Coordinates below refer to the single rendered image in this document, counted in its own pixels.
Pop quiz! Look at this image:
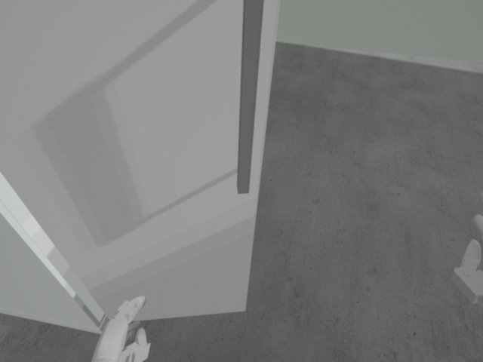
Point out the handle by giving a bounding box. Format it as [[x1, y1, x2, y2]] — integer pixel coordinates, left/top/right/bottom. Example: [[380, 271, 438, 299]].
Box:
[[237, 0, 264, 194]]

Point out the fridge door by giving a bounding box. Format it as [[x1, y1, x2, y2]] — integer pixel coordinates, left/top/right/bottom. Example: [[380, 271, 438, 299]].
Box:
[[0, 0, 281, 321]]

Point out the robot right hand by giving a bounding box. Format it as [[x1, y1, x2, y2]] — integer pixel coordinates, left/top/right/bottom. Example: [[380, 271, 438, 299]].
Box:
[[452, 192, 483, 307]]

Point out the robot left hand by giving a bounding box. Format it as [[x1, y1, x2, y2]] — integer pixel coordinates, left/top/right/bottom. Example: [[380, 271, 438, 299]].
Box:
[[92, 296, 150, 362]]

